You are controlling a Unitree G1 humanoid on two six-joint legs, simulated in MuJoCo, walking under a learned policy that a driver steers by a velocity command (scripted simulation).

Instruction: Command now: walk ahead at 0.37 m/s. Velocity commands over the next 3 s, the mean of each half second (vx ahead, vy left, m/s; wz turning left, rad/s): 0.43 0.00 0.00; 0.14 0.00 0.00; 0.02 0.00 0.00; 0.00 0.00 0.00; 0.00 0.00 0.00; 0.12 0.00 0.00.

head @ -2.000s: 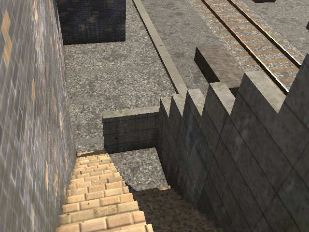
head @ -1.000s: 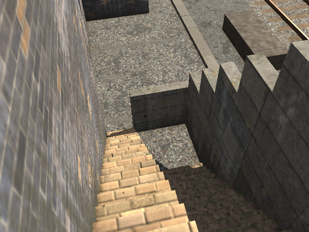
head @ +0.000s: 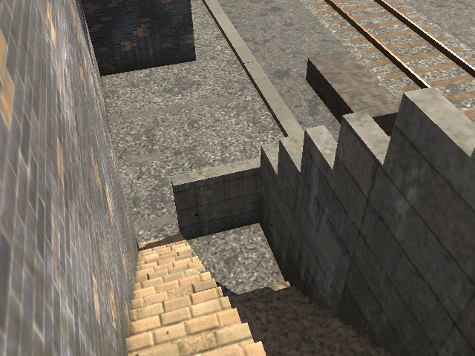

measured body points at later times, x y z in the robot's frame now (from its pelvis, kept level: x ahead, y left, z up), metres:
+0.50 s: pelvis +0.20 +0.05 -0.17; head +0.20 +0.06 +0.28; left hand +0.02 +0.25 -0.31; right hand +0.28 -0.20 -0.31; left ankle +0.23 +0.15 -0.91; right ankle +0.00 -0.11 -0.68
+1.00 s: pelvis +0.39 +0.10 -0.46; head +0.39 +0.08 -0.01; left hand +0.33 +0.31 -0.61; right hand +0.46 -0.14 -0.62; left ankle +0.42 +0.26 -1.07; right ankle +0.44 +0.01 -1.16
